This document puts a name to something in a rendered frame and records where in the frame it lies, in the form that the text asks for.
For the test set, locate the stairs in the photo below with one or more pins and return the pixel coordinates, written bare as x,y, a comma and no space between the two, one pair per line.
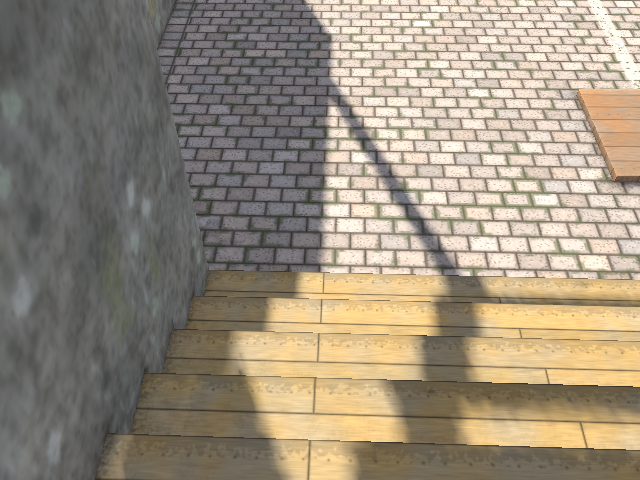
360,376

